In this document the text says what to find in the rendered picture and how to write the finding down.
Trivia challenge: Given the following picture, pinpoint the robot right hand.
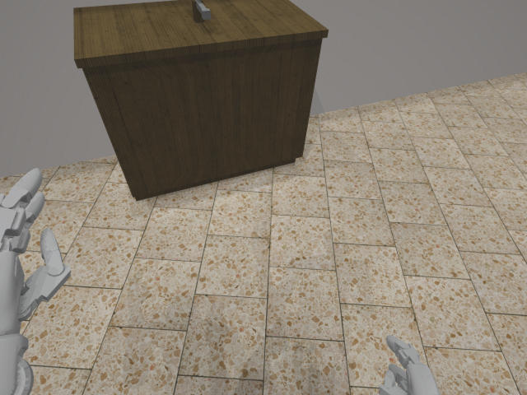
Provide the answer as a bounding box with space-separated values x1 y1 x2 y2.
379 335 441 395

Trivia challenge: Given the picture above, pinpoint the counter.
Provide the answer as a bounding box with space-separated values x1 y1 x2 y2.
73 0 329 201

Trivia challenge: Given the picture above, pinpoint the robot left forearm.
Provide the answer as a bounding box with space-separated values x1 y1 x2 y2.
0 333 34 395

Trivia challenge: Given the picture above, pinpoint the robot left hand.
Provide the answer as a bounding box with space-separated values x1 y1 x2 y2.
0 168 71 336

